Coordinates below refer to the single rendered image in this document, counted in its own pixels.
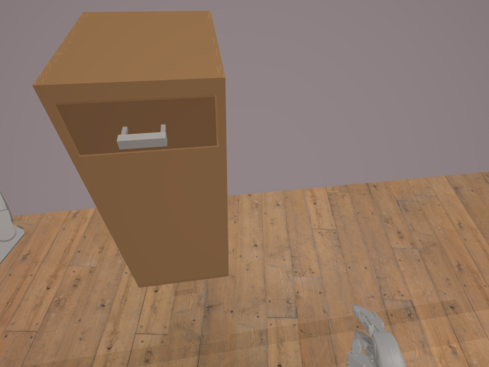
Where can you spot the handle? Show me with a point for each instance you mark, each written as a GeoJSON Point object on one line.
{"type": "Point", "coordinates": [142, 140]}

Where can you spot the robot left hand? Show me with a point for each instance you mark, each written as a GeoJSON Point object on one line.
{"type": "Point", "coordinates": [10, 235]}

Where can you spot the drawer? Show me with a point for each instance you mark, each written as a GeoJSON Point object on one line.
{"type": "Point", "coordinates": [95, 125]}

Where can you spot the robot right hand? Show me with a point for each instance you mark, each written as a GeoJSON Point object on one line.
{"type": "Point", "coordinates": [382, 348]}

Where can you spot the cabinet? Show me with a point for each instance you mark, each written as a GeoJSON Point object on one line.
{"type": "Point", "coordinates": [167, 209]}

